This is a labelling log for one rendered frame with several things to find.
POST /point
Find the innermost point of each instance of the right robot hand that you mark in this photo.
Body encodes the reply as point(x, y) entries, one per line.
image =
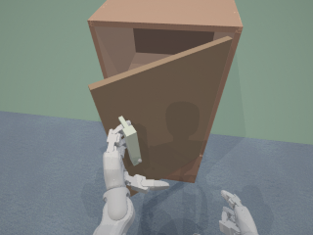
point(240, 222)

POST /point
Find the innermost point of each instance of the left robot forearm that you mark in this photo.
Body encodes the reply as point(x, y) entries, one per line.
point(118, 212)

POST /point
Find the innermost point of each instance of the cupboard door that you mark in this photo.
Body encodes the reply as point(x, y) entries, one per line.
point(169, 103)

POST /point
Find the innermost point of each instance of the left robot hand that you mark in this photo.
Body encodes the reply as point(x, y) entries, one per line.
point(113, 166)

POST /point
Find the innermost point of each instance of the handle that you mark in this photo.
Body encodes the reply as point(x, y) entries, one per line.
point(131, 140)

